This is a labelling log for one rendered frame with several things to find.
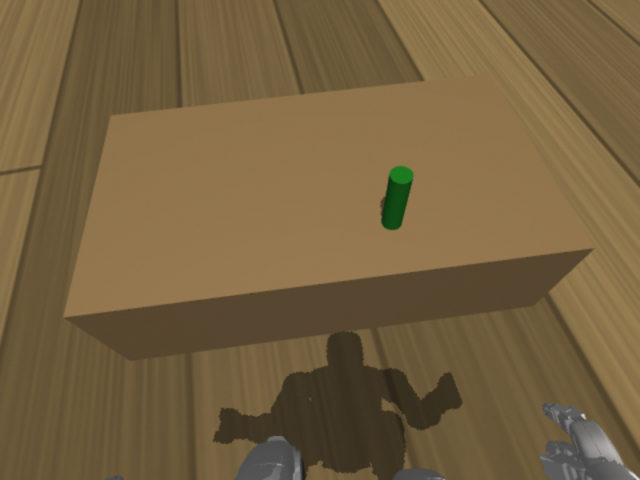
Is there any right robot hand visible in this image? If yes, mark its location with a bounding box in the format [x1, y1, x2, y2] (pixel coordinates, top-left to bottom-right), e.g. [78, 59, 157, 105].
[540, 403, 624, 480]

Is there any can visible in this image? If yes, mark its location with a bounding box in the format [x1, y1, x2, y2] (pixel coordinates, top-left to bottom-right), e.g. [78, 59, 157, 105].
[381, 166, 414, 230]

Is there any right robot arm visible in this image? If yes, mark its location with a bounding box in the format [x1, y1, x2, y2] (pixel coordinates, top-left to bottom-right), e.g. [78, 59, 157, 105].
[584, 461, 640, 480]

